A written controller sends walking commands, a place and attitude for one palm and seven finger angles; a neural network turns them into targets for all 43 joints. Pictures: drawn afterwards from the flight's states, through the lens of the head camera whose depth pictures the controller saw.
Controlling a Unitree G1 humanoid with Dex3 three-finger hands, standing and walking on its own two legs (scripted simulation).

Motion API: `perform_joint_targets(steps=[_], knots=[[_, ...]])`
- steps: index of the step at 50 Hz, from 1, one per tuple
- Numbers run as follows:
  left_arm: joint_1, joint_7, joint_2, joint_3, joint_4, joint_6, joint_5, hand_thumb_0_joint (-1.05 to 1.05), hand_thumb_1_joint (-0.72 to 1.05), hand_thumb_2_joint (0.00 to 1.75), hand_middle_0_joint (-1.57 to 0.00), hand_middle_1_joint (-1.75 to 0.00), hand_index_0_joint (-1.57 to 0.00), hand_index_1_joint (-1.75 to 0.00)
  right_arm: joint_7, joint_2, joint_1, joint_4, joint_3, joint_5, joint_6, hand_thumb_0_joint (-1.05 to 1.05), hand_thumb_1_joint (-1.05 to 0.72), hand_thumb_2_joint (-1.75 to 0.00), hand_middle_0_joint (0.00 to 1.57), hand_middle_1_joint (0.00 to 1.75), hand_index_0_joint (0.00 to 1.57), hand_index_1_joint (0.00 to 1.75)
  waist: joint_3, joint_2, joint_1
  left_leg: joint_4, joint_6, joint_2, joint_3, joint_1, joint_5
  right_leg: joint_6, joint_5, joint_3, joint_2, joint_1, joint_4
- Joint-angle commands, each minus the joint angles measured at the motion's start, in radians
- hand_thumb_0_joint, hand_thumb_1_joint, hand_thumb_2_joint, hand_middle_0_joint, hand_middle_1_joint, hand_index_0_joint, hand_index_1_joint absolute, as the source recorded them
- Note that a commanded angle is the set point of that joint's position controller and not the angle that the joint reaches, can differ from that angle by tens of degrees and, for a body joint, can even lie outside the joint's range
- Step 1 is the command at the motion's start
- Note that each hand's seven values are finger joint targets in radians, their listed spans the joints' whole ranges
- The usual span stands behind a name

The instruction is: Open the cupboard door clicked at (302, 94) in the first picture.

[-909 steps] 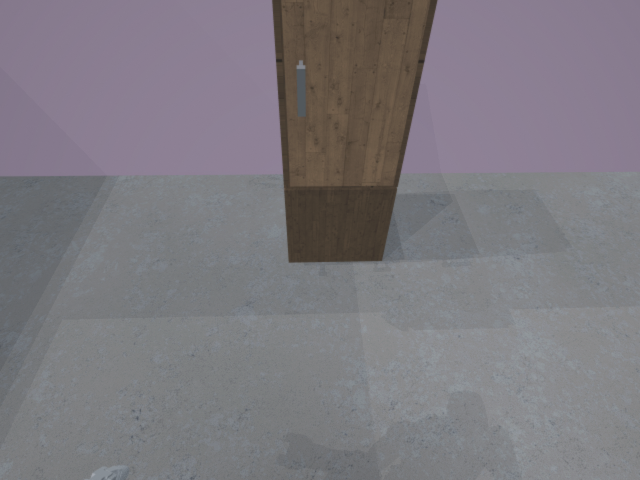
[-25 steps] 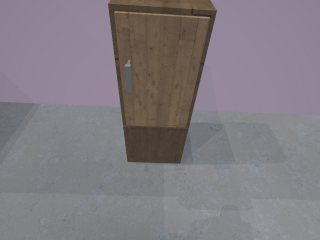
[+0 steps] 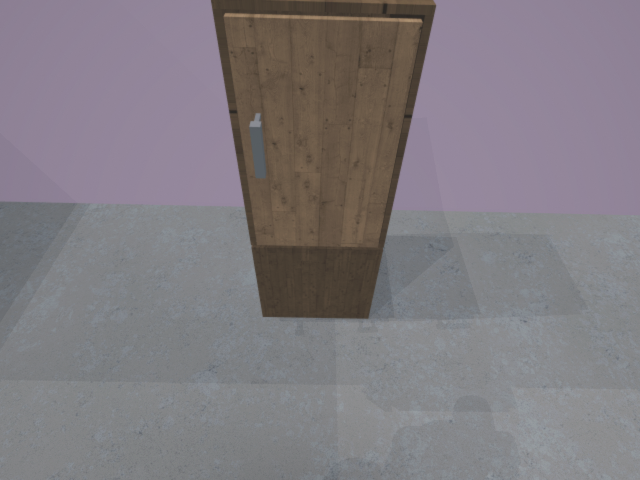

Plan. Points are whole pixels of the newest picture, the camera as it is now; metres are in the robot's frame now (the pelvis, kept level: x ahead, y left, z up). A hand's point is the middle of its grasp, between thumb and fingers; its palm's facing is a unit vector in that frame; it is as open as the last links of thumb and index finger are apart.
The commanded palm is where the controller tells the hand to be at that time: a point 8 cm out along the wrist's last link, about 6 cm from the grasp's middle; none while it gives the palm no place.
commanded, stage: look again from close up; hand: left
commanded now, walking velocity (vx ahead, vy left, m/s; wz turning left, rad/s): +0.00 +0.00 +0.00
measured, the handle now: (259, 145) +0.75 +0.18 +0.00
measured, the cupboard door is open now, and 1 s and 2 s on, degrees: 0 0 0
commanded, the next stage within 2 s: raise the hand with hooked fingers in 0.46 s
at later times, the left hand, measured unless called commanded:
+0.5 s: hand out of the picture +0.01 +0.14 -0.17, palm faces +0.03 -0.99 -0.16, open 7.4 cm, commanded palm none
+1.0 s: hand (222, 435) +0.19 +0.14 -0.07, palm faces +0.05 -1.00 +0.03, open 8.6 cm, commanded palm +0.17 +0.22 -0.05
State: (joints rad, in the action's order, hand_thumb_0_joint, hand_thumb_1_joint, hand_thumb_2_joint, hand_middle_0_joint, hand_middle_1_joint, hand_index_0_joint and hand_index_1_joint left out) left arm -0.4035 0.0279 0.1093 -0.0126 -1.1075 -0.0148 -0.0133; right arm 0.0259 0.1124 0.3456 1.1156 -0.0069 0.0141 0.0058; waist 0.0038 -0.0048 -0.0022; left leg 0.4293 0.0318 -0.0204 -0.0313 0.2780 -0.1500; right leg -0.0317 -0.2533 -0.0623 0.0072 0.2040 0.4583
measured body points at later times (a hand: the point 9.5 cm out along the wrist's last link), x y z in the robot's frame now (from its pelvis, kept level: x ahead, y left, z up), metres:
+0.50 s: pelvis +0.03 -0.01 +0.00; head +0.03 -0.01 +0.45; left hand +0.01 +0.20 -0.16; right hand +0.01 -0.22 -0.16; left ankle +0.05 +0.10 -0.74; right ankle +0.00 -0.10 -0.74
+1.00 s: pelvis +0.02 -0.03 -0.08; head +0.06 -0.01 +0.37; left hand +0.19 +0.20 -0.06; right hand +0.26 -0.28 -0.10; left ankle +0.05 +0.10 -0.74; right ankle +0.00 -0.10 -0.74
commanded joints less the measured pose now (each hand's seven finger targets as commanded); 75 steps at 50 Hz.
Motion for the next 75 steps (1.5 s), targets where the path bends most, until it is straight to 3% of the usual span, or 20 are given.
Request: perform_joint_targets(steps=[1, 27, 28, 29, 30, 31, 32, 34, 37, 40, 41, 43, 46, 48, 52, 56, 62, 66, 71, 75], knots=[[-0.072, 0.009, 0.081, 0.012, 0.023, -0.017, 0.002, 0.00, 0.90, 0.90, -0.20, -0.30, -0.20, -0.30, 0.008, 0.087, 0.060, -0.028, 0.008, -0.005, 0.021, 0.00, -0.90, -0.90, 0.20, 0.30, 0.20, 0.30, -0.075, 0.012, -0.001, -0.099, 0.011, 0.107, 0.122, -0.012, -0.073, -0.027, -0.037, 0.134, -0.109, 0.055, -0.125], [-0.040, 0.013, 0.093, 0.014, 0.026, -0.020, 0.004, 0.00, 0.90, 0.90, -0.20, -0.30, -0.20, -0.30, 0.015, 0.095, 0.033, -0.011, 0.002, -0.004, 0.028, 0.00, -0.90, -0.90, 0.20, 0.30, 0.20, 0.30, -0.070, -0.001, -0.005, -0.073, 0.005, 0.114, 0.089, -0.074, 0.095, -0.021, 0.123, 0.123, -0.113, -0.013, -0.128], [-0.079, 0.050, 0.128, 0.017, 0.001, -0.043, -0.014, 0.00, 0.90, 0.90, -0.20, -0.30, -0.20, -0.30, -0.002, 0.126, -0.094, -0.080, 0.005, -0.012, 0.035, 0.00, -0.90, -0.90, 0.20, 0.30, 0.20, 0.30, -0.130, -0.066, -0.044, 0.143, -0.025, 0.100, 0.061, 0.021, 0.041, 0.026, 0.477, 0.198, -0.163, 0.021, -0.151], [0.658, 0.031, 0.313, 0.040, 1.543, -0.249, 0.209, 0.00, 0.88, 0.89, -0.20, -0.32, -0.20, -0.32, 0.045, 0.340, -0.074, -0.450, 0.041, -0.057, 0.168, 0.00, -0.90, -0.90, 0.20, 0.30, 0.20, 0.30, 0.346, 0.150, 0.132, 0.011, 0.017, 0.011, 0.025, -0.308, 0.100, 0.015, 0.278, 0.103, -0.069, 0.008, -0.031], [0.311, 0.087, 0.263, 0.077, 1.300, -0.203, 0.134, 0.00, 0.85, 0.88, -0.20, -0.33, -0.20, -0.33, 0.075, 0.233, -0.154, -0.374, 0.003, -0.041, 0.259, 0.00, -0.90, -0.90, 0.20, 0.30, 0.20, 0.30, 0.340, 0.307, 0.018, -0.009, 0.015, 0.038, -0.004, -0.311, 0.109, -0.015, 0.100, 0.040, -0.012, -0.004, 0.012], [0.270, 0.145, 0.202, 0.050, 1.229, -0.163, 0.154, 0.00, 0.83, 0.87, -0.21, -0.34, -0.21, -0.34, 0.080, 0.238, -0.159, -0.322, 0.029, -0.050, 0.288, 0.00, -0.90, -0.90, 0.20, 0.30, 0.20, 0.30, 0.225, 0.228, 0.056, -0.009, -0.012, 0.044, 0.013, -0.181, -0.003, -0.009, 0.009, 0.003, -0.005, 0.069, 0.000], [-0.045, 0.137, -0.015, -0.060, 0.934, -0.062, 0.149, 0.00, 0.81, 0.86, -0.21, -0.36, -0.21, -0.36, 0.063, 0.196, -0.124, -0.311, 0.029, -0.068, 0.283, 0.00, -0.90, -0.90, 0.20, 0.30, 0.20, 0.30, 0.089, 0.129, 0.044, -0.009, -0.001, 0.046, 0.039, -0.080, -0.071, -0.004, -0.009, -0.024, -0.015, 0.114, 0.014], [0.076, 0.102, 0.025, -0.075, 1.197, -0.126, 0.194, 0.00, 0.76, 0.84, -0.21, -0.39, -0.21, -0.39, 0.073, 0.249, -0.154, -0.422, 0.041, -0.079, 0.309, 0.00, -0.90, -0.90, 0.20, 0.30, 0.20, 0.30, 0.008, -0.007, 0.060, 0.054, 0.010, 0.035, 0.063, -0.010, -0.131, 0.013, -0.089, -0.016, -0.013, 0.199, 0.011], [0.020, 0.042, 0.012, -0.033, 1.014, -0.261, 0.173, 0.00, 0.69, 0.81, -0.22, -0.43, -0.22, -0.43, 0.062, 0.260, -0.150, -0.477, 0.062, -0.028, 0.334, 0.00, -0.90, -0.90, 0.20, 0.30, 0.20, 0.30, -0.023, -0.231, 0.073, 0.234, 0.005, 0.005, 0.069, 0.151, -0.133, 0.029, -0.191, -0.002, -0.016, 0.413, 0.093], [-0.277, -0.103, 0.021, 0.091, 0.898, -0.451, 0.228, 0.00, 0.62, 0.78, -0.22, -0.48, -0.22, -0.48, 0.021, 0.247, -0.214, -0.547, 0.095, -0.009, 0.326, 0.00, -0.90, -0.90, 0.20, 0.30, 0.20, 0.30, 0.074, -0.368, -0.048, 0.372, -0.024, 0.003, 0.063, 0.375, -0.120, 0.036, -0.072, 0.033, -0.019, 0.430, 0.262], [-0.353, -0.168, 0.063, 0.157, 0.870, -0.502, 0.245, 0.00, 0.60, 0.77, -0.22, -0.50, -0.22, -0.50, -0.001, 0.243, -0.214, -0.565, 0.106, -0.016, 0.314, 0.00, -0.90, -0.90, 0.20, 0.30, 0.20, 0.30, 0.122, -0.299, -0.092, 0.405, -0.037, -0.010, 0.056, 0.408, -0.076, 0.030, 0.062, 0.057, -0.028, 0.369, 0.322], [-0.297, -0.291, 0.129, 0.228, 0.939, -0.613, 0.276, 0.00, 0.55, 0.75, -0.22, -0.53, -0.22, -0.53, -0.024, 0.246, -0.251, -0.618, 0.114, -0.017, 0.294, 0.00, -0.90, -0.90, 0.20, 0.30, 0.20, 0.30, 0.236, -0.144, -0.089, 0.497, -0.050, -0.022, 0.031, 0.460, -0.008, 0.029, 0.300, 0.082, -0.043, 0.330, 0.446], [-0.276, -0.291, 0.236, 0.311, 1.110, -0.590, 0.251, 0.00, 0.48, 0.72, -0.23, -0.57, -0.23, -0.57, -0.029, 0.228, -0.276, -0.708, 0.114, -0.013, 0.240, 0.00, -0.90, -0.90, 0.20, 0.30, 0.20, 0.30, 0.327, 0.097, -0.123, 0.528, -0.033, -0.027, -0.012, 0.452, 0.013, 0.013, 0.286, 0.118, -0.040, 0.313, 0.483], [-0.173, -0.258, 0.200, 0.272, 1.263, -0.561, 0.259, 0.00, 0.43, 0.70, -0.23, -0.60, -0.23, -0.60, -0.021, 0.214, -0.272, -0.752, 0.108, -0.016, 0.214, 0.00, -0.90, -0.90, 0.20, 0.30, 0.20, 0.30, 0.365, 0.127, -0.078, 0.549, -0.017, -0.016, -0.008, 0.413, 0.018, 0.016, 0.261, 0.122, -0.030, 0.350, 0.481], [0.068, -0.210, 0.204, 0.257, 1.475, -0.635, 0.270, 0.00, 0.34, 0.66, -0.24, -0.66, -0.24, -0.66, 0.011, 0.206, -0.193, -0.721, 0.099, -0.004, 0.202, 0.00, -0.90, -0.90, 0.20, 0.30, 0.20, 0.30, 0.353, 0.098, 0.030, 0.633, 0.005, 0.022, 0.051, 0.421, -0.011, 0.029, 0.176, 0.122, -0.004, 0.498, 0.485], [0.171, -0.313, 0.177, 0.157, 1.433, -0.693, 0.299, 0.00, 0.25, 0.62, -0.25, -0.72, -0.25, -0.72, 0.034, 0.232, -0.175, -0.675, 0.073, -0.006, 0.238, 0.00, -0.90, -0.90, 0.20, 0.30, 0.20, 0.30, 0.301, 0.080, 0.100, 0.699, 0.012, 0.039, 0.085, 0.474, -0.077, 0.021, 0.038, 0.108, 0.016, 0.626, 0.493], [0.036, -0.448, 0.279, 0.280, 1.177, -0.401, 0.355, 0.00, 0.11, 0.56, -0.26, -0.81, -0.26, -0.81, 0.059, 0.258, -0.199, -0.704, 0.059, -0.058, 0.233, 0.00, -0.90, -0.90, 0.20, 0.30, 0.20, 0.30, 0.387, 0.000, 0.004, 0.634, 0.012, 0.023, 0.070, 0.531, -0.127, 0.040, -0.067, 0.158, -0.008, 0.445, 0.399], [-0.012, -0.338, 0.337, 0.437, 1.268, -0.278, 0.387, 0.00, 0.01, 0.52, -0.26, -0.87, -0.26, -0.87, 0.063, 0.217, -0.229, -0.734, 0.057, -0.055, 0.203, 0.00, -0.90, -0.90, 0.20, 0.30, 0.20, 0.30, 0.464, -0.013, -0.069, 0.550, 0.003, 0.022, 0.076, 0.451, -0.054, 0.054, 0.041, 0.132, -0.021, 0.307, 0.390], [0.104, -0.196, 0.290, 0.394, 1.289, -0.415, 0.341, 0.00, -0.10, 0.47, -0.27, -0.94, -0.27, -0.94, 0.053, 0.213, -0.194, -0.686, 0.055, -0.035, 0.209, 0.00, -0.90, -0.90, 0.20, 0.30, 0.20, 0.30, 0.265, 0.007, -0.010, 0.509, -0.003, 0.037, 0.077, 0.461, -0.113, 0.029, -0.091, 0.058, 0.013, 0.487, 0.401], [0.160, -0.255, 0.264, 0.297, 1.197, -0.507, 0.304, 0.00, -0.20, 0.43, -0.28, -1.00, -0.28, -1.00, 0.043, 0.256, -0.149, -0.664, 0.058, -0.033, 0.237, 0.00, -0.90, -0.90, 0.20, 0.30, 0.20, 0.30, 0.262, 0.053, 0.038, 0.506, 0.001, 0.038, 0.082, 0.437, -0.199, 0.016, -0.217, 0.031, 0.022, 0.591, 0.413]])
